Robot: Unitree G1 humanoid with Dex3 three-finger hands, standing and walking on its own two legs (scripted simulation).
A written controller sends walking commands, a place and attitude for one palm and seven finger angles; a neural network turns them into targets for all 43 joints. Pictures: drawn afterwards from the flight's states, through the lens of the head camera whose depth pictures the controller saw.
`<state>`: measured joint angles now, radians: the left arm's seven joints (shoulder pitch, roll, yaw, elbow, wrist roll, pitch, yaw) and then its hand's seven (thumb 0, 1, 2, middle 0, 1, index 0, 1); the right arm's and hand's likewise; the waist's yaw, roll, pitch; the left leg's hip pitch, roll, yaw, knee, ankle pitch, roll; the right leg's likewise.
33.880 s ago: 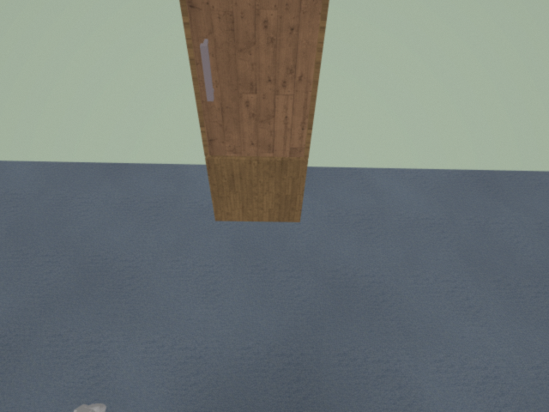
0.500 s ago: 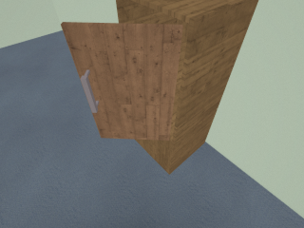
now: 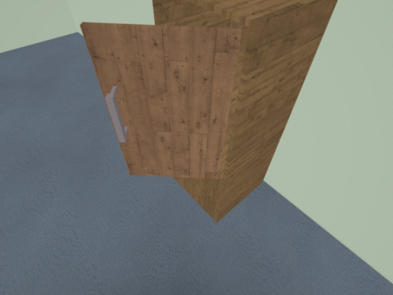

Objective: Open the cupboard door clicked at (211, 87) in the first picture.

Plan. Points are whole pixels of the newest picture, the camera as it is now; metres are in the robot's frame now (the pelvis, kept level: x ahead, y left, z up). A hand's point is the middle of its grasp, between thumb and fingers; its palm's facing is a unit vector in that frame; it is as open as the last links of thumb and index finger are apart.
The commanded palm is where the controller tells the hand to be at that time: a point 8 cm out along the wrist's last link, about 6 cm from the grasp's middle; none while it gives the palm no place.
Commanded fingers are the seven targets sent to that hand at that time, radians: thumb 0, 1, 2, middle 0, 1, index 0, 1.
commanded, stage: shuffle to correct the standing spot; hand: left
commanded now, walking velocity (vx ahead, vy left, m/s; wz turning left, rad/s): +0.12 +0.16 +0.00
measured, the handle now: (119, 115) +0.58 +0.27 +0.01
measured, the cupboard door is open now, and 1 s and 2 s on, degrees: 46 46 46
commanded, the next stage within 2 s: come to a stop and stand still in 0.08 s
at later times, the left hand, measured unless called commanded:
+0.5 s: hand out of the picture +0.10 +0.20 -0.17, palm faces +0.02 -0.97 -0.23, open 7.3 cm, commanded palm none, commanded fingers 0.00 0.90 0.90 -0.20 -0.30 -0.20 -0.30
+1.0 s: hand out of the picture +0.03 +0.18 -0.17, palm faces +0.02 -0.98 -0.21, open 7.4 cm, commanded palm none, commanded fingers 0.00 0.90 0.90 -0.20 -0.30 -0.20 -0.30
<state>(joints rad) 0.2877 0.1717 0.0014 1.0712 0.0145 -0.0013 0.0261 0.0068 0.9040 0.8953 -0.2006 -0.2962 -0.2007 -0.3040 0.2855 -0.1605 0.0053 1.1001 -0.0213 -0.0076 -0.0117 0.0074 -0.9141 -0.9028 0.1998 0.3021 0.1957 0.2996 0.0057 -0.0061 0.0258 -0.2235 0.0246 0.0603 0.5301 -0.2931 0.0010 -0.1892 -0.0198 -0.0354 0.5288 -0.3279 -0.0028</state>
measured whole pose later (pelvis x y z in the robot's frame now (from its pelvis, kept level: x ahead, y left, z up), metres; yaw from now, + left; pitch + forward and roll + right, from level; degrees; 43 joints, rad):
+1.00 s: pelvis +0.01 +0.00 +0.01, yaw -1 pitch -1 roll +1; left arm 0.27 0.18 0.00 1.07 0.01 0.00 0.03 0.01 0.91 0.90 -0.20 -0.30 -0.20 -0.30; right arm 0.26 -0.16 0.01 1.11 -0.02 -0.01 -0.02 0.01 -0.92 -0.90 0.20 0.30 0.20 0.30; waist 0.01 -0.02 0.02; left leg -0.14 0.02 0.08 0.41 -0.26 0.00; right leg -0.22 0.02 -0.09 0.44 -0.21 -0.06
